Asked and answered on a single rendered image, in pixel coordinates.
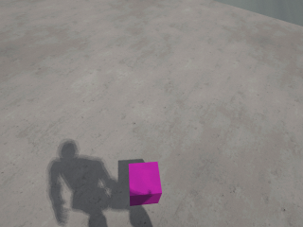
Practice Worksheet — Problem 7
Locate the carton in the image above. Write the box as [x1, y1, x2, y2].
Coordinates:
[129, 162, 162, 206]

